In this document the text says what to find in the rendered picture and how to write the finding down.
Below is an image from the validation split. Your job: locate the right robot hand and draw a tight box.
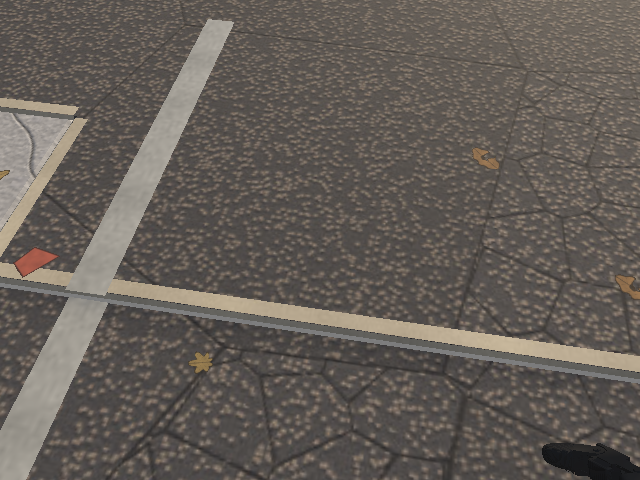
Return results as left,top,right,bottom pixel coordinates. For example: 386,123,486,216
542,443,640,480

